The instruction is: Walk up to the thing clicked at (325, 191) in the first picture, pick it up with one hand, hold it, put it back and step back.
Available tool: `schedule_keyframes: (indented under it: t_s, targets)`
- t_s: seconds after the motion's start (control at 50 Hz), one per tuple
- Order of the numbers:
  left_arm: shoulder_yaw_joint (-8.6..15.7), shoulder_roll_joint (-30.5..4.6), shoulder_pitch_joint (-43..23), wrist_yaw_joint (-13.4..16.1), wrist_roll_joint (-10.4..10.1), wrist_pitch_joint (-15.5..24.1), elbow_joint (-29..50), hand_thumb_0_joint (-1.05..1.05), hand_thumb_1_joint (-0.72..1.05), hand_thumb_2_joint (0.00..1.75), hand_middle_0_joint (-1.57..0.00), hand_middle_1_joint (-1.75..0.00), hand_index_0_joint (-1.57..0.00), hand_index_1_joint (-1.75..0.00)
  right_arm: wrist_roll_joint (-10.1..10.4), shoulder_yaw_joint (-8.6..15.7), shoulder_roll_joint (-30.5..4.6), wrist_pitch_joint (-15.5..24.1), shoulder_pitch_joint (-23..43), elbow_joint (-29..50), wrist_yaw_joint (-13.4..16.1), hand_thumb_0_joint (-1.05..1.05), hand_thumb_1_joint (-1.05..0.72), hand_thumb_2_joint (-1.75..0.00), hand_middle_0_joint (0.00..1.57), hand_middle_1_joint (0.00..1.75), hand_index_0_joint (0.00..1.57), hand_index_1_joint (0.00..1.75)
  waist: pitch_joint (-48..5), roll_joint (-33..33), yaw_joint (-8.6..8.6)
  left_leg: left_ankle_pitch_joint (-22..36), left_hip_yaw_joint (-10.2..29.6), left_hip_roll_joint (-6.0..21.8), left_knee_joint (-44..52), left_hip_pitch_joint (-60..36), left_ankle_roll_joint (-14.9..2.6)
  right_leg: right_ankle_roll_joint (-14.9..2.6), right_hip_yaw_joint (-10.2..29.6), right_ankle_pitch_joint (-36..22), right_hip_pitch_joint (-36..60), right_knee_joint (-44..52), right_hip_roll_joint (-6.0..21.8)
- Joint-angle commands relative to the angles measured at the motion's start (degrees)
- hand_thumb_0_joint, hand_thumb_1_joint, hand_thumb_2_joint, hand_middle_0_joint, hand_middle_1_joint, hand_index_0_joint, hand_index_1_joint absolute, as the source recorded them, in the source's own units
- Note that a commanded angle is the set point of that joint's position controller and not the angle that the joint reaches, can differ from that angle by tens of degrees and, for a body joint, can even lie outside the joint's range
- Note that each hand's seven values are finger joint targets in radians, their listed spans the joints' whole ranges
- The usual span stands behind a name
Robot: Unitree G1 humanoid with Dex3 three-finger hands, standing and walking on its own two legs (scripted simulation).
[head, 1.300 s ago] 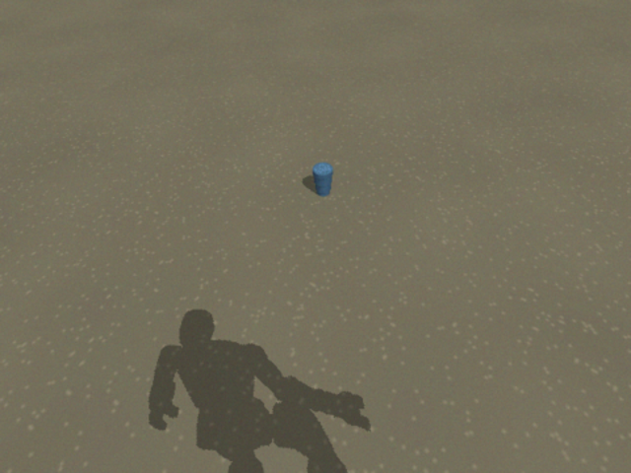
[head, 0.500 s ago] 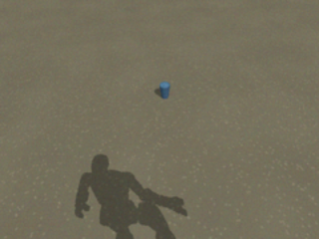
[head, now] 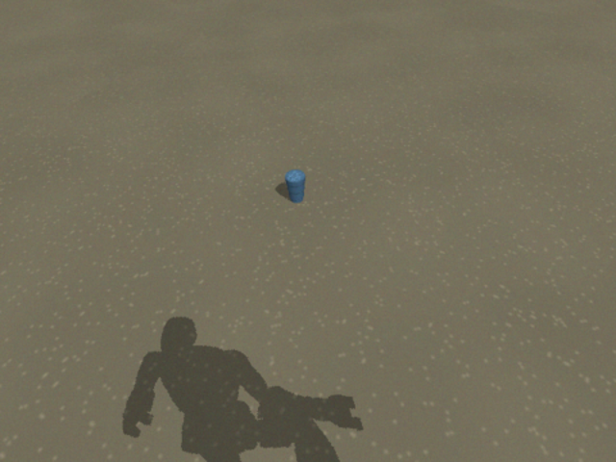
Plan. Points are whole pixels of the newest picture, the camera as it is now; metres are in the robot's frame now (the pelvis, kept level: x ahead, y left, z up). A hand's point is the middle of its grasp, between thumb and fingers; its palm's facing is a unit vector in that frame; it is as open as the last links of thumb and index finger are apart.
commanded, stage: walk up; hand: left
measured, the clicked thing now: (296, 187) +1.41 +0.10 -0.70
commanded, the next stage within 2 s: none
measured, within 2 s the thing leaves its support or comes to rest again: neither
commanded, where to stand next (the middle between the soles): +1.13 -0.06 m, yaw -4 degrees
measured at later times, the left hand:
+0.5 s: hand (192, 426) +0.22 +0.21 -0.15, palm faces -0.04 -0.93 -0.35, open 7.4 cm
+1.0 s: hand (227, 240) +0.59 +0.21 -0.13, palm faces -0.14 -0.90 -0.41, open 7.4 cm
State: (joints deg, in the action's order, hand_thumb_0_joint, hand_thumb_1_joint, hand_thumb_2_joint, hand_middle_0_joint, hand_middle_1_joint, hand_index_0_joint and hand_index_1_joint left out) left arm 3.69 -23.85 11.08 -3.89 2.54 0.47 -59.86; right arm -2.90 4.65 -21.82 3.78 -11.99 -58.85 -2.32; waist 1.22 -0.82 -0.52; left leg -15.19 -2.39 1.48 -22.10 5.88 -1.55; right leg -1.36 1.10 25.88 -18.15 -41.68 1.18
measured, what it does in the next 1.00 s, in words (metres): walks ahead: right foot, then left foot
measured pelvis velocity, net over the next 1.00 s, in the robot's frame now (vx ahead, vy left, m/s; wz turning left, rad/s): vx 0.46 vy -0.07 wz -0.08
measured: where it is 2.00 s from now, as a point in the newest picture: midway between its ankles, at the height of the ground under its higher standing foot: (337, 291)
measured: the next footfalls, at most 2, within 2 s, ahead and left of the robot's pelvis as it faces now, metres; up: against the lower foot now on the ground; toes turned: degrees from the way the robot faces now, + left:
right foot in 0.12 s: +0.15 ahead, -0.18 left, +0.00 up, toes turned -5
left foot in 0.58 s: +0.42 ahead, +0.09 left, +0.00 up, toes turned +3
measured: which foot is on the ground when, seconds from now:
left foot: down 0.00-0.14, up 0.16-0.56, down 0.58-1.00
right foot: up 0.00-0.10, down 0.12-0.62, up 0.64-0.98, down 1.00-1.00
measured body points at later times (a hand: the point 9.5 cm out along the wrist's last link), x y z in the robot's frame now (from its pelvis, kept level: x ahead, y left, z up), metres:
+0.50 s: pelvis +0.20 -0.06 +0.00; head +0.21 -0.06 +0.44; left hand +0.22 +0.26 -0.12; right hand +0.28 -0.39 -0.11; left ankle +0.34 +0.09 -0.71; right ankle +0.11 -0.18 -0.74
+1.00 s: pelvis +0.46 -0.07 -0.02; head +0.47 -0.09 +0.43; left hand +0.59 +0.25 -0.11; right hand +0.47 -0.40 -0.14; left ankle +0.38 +0.08 -0.74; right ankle +0.58 -0.21 -0.74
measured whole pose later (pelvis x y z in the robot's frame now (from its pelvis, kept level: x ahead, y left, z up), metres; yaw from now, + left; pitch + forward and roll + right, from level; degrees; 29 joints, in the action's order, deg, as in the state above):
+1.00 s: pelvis +0.46 -0.07 -0.02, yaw -4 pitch -3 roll +2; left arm 3.5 -25.3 13.5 -4.8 0.9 3.8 -49.7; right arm -0.6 3.8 -24.3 4.0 -19.6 -49.1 -3.0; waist 3.8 0.0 -2.2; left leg -25.7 -7.1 3.5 -32.1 3.1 1.5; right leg -1.5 -1.8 8.0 -25.2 -35.4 5.0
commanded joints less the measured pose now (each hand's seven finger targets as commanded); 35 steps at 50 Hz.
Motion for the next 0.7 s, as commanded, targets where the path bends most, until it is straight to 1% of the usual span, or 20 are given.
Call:
schedule_keyframes:
  t_s: [0.0, 0.06, 0.1, 0.12, 0.14, 0.16, 0.18, 0.2, 0.24, 0.26, 0.34, 0.4, 0.5, 0.54, 0.56, 0.58, 0.6, 0.62, 0.64, 0.68]
  targets:
    - [2.7, -10.6, -7.3, -1.6, -0.7, 2.7, 9.1, 0.0, 0.9, 0.9, -0.2, -0.3, -0.2, -0.3, 0.2, 4.6, -18.7, 1.4, 2.3, 6.4, 0.2, 0.0, -0.9, -0.9, 0.2, 0.3, 0.2, 0.3, 2.8, 10.6, -1.28, -20.1, 16.3, 16.7, 14.3, -3.9, -10.77, 0.93, 0.9, -0.4, -11.7, 1.0, 4.2]
    - [3.5, -10.5, 0.7, -1.5, -0.9, 2.7, 6.7, 0.0, 0.9, 0.9, -0.2, -0.3, -0.2, -0.3, 0.2, 4.3, -17.3, 0.8, 8.8, 8.8, -0.4, 0.0, -0.9, -0.9, 0.2, 0.3, 0.2, 0.3, 0.8, 11.2, 3.56, -13.9, 5.7, 11.2, 7.2, 5.3, -7.36, 0.9, -3.5, -10.6, 4.5, 9.3, 2.4]
    - [5.2, -13.3, 11.5, -0.5, -0.7, 3.3, 2.9, 0.0, 0.9, 0.9, -0.2, -0.3, -0.2, -0.3, 0.3, 3.1, -14.0, 0.2, 8.5, 9.5, -0.4, 0.0, -0.9, -0.9, 0.2, 0.3, 0.2, 0.3, -3.6, -1.1, 8.45, -10.6, -1.3, 5.6, -12.2, 17.5, -4.79, 0.9, -5.6, -14.8, 24.8, 13.5, -1.0]
    - [6.8, -17.5, 18.3, 0.6, -0.3, 3.7, 1.9, 0.0, 0.9, 0.9, -0.2, -0.3, -0.2, -0.3, 0.6, 1.6, -10.1, 0.3, 6.4, 10.2, -0.4, 0.0, -0.9, -0.9, 0.2, 0.3, 0.2, 0.3, -6.3, -15.6, 11.72, -14.4, -5.1, -0.3, -30.9, 28.0, -2.74, -1.36, 4.6, -2.9, 33.4, 19.1, 3.2]
    - [7.4, -21.0, 16.5, 1.3, 0.3, 4.1, 4.6, 0.0, 0.9, 0.9, -0.2, -0.3, -0.2, -0.3, 1.5, 0.7, -8.0, 0.0, 4.6, 11.2, -0.5, 0.0, -0.9, -0.9, 0.2, 0.3, 0.2, 0.3, -4.3, -20.5, 9.98, -19.4, -0.2, -3.6, -41.2, 36.7, -0.42, -5.49, 28.8, 18.3, 30.3, 30.5, 16.0]
    - [6.8, -22.1, 9.2, 1.1, -0.4, 4.1, 7.4, 0.0, 0.9, 0.9, -0.2, -0.3, -0.2, -0.3, 1.5, 1.9, -13.3, -0.5, 3.3, 10.4, -0.3, 0.0, -0.9, -0.9, 0.2, 0.3, 0.2, 0.3, -1.1, -11.4, 6.73, -15.4, 5.0, -0.5, -43.2, 33.3, 0.33, -10.43, 38.9, 27.8, 21.0, 36.8, 22.1]
    - [6.3, -22.2, 4.6, 1.1, -1.3, 4.1, 8.9, 0.0, 0.9, 0.9, -0.2, -0.3, -0.2, -0.3, 1.2, 2.7, -15.8, -0.4, 3.5, 9.7, -0.3, 0.0, -0.9, -0.9, 0.2, 0.3, 0.2, 0.3, 4.3, -7.9, 4.67, -12.2, 6.5, 3.3, -42.8, 31.5, 0.32, -12.8, 38.5, 26.6, 13.0, 36.7, 22.6]
    - [5.7, -20.4, 3.1, 1.2, -1.7, 4.2, 9.3, 0.0, 0.9, 0.9, -0.2, -0.3, -0.2, -0.3, 1.6, 2.7, -16.4, -0.2, 4.0, 8.9, -0.6, 0.0, -0.9, -0.9, 0.2, 0.3, 0.2, 0.3, 6.7, -5.6, 3.7, -8.6, 7.5, 4.5, -42.8, 31.7, -0.09, -12.54, 32.7, 20.6, 10.9, 36.0, 19.9]
    - [4.6, -16.5, 1.0, 1.3, -2.3, 4.8, 9.8, 0.0, 0.9, 0.9, -0.2, -0.3, -0.2, -0.3, 2.1, 2.4, -15.3, -0.3, -1.0, 6.6, -1.1, 0.0, -0.9, -0.9, 0.2, 0.3, 0.2, 0.3, 6.9, -4.8, 1.13, -3.6, 7.9, 5.3, -39.2, 27.1, -0.65, -8.74, 20.5, 11.7, 7.3, 34.2, 14.7]
    - [4.4, -16.0, 1.5, 1.3, -2.2, 5.0, 9.8, 0.0, 0.9, 0.9, -0.2, -0.3, -0.2, -0.3, 2.3, 2.3, -14.8, -0.3, -2.5, 6.4, -1.4, 0.0, -0.9, -0.9, 0.2, 0.3, 0.2, 0.3, 6.2, -5.5, 0.71, -2.0, 7.0, 5.7, -36.8, 26.0, -0.62, -9.01, 17.9, 8.2, 7.2, 33.8, 14.0]
    - [4.0, -15.8, 2.2, 1.3, -2.6, 5.9, 11.2, 0.0, 0.9, 0.9, -0.2, -0.3, -0.2, -0.3, 1.5, 2.7, -14.1, -0.7, -0.8, 8.5, -2.7, 0.0, -0.9, -0.9, 0.2, 0.3, 0.2, 0.3, 7.5, -5.1, 0.98, 2.1, 4.6, 6.3, -28.0, 25.6, 1.85, -10.69, 11.7, 5.0, 4.5, 35.2, 12.9]
    - [4.2, -16.4, 4.5, 1.2, -2.4, 6.1, 11.5, 0.0, 0.9, 0.9, -0.2, -0.3, -0.2, -0.3, 1.0, 2.8, -13.5, -0.5, 4.5, 10.9, -3.1, 0.0, -0.9, -0.9, 0.2, 0.3, 0.2, 0.3, 7.5, -3.6, 2.88, 4.5, 2.9, 6.3, -20.3, 25.7, 2.53, -10.14, 8.2, 1.4, 6.9, 33.7, 11.6]
    - [3.7, -16.0, 7.8, 1.3, -2.3, 5.5, 11.5, 0.0, 0.9, 0.9, -0.2, -0.3, -0.2, -0.3, 1.1, 2.7, -11.5, 0.8, 8.9, 13.1, -2.9, 0.0, -0.9, -0.9, 0.2, 0.3, 0.2, 0.3, 3.9, -3.8, 4.48, 7.6, -0.9, 3.9, -9.4, 18.1, 0.88, -8.92, 3.4, -22.3, 12.4, 25.1, 11.0]
    - [3.5, -16.4, 6.6, 1.7, -2.6, 5.1, 12.2, 0.0, 0.9, 0.9, -0.2, -0.3, -0.2, -0.3, 1.0, 3.3, -11.9, 1.1, 2.6, 11.6, -2.2, 0.0, -0.9, -0.9, 0.2, 0.3, 0.2, 0.3, 0.8, -2.3, 0.82, 8.0, -3.6, 0.9, -5.9, 8.1, -0.07, -7.64, 0.6, -31.0, 10.8, 16.3, 9.8]
    - [2.7, -14.2, 8.5, 1.9, -2.5, 4.9, 12.7, 0.0, 0.9, 0.9, -0.2, -0.3, -0.2, -0.3, 0.6, 4.2, -14.1, 1.5, -5.1, 9.2, -1.6, 0.0, -0.9, -0.9, 0.2, 0.3, 0.2, 0.3, -4.7, 3.4, -2.2, 5.0, -4.2, -1.1, -4.5, -3.1, -1.97, -6.05, -2.6, -34.4, 8.5, 2.7, 5.8]
    - [1.6, -10.6, 11.1, 2.1, -2.9, 4.7, 13.5, 0.0, 0.9, 0.9, -0.2, -0.3, -0.2, -0.3, -0.4, 5.9, -18.2, 1.7, -14.4, 8.0, -0.9, 0.0, -0.9, -0.9, 0.2, 0.3, 0.2, 0.3, -10.1, 12.4, -6.32, -2.7, 6.5, 6.6, -2.3, -16.1, -5.53, -3.66, -3.9, -25.9, -2.8, -13.5, 2.7]
    - [0.7, -6.5, 14.2, 2.4, -3.7, 4.7, 14.0, 0.0, 0.9, 0.9, -0.2, -0.3, -0.2, -0.3, -0.5, 6.9, -22.5, 2.0, -16.8, 9.1, -0.2, 0.0, -0.9, -0.9, 0.2, 0.3, 0.2, 0.3, -13.8, 22.0, -5.9, -7.3, 35.6, 22.3, 2.0, -27.1, -10.65, -0.67, -1.6, 4.4, -19.1, -24.7, -7.0]
    - [2.2, -13.9, 12.0, 3.4, -3.7, 4.3, 13.0, 0.0, 0.9, 0.9, -0.2, -0.3, -0.2, -0.3, 2.0, 7.1, -22.4, 1.9, -14.9, 9.7, -0.1, 0.0, -0.9, -0.9, 0.2, 0.3, 0.2, 0.3, -15.1, 14.3, -6.09, -5.7, 41.0, 25.0, 3.8, -27.8, -16.12, -2.47, 4.2, 5.7, -22.0, -29.0, -3.4]
    - [1.5, -14.8, 9.0, 3.6, -3.4, 4.6, 12.8, 0.0, 0.9, 0.9, -0.2, -0.3, -0.2, -0.3, 2.5, 6.9, -21.1, 1.6, -13.0, 10.2, 0.2, 0.0, -0.9, -0.9, 0.2, 0.3, 0.2, 0.3, -11.4, 11.2, -5.73, 0.5, 36.2, 24.8, 3.3, -23.3, -16.66, -2.26, 5.7, 3.5, -23.5, -31.4, -0.9]
    - [1.5, -13.0, 7.8, 2.9, -3.8, 5.1, 12.4, 0.0, 0.9, 0.9, -0.2, -0.3, -0.2, -0.3, 3.0, 4.3, -16.6, 1.7, -7.0, 12.5, 0.7, 0.0, -0.9, -0.9, 0.2, 0.3, 0.2, 0.3, -4.7, 6.3, -2.46, 18.5, 16.0, 17.2, 2.4, -9.6, -10.03, -1.69, 7.8, -3.8, -15.9, -26.3, 1.4]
